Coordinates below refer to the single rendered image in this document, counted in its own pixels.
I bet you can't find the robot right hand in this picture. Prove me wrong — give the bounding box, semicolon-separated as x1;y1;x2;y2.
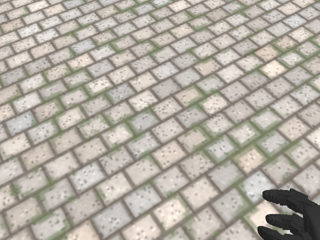
257;188;320;240

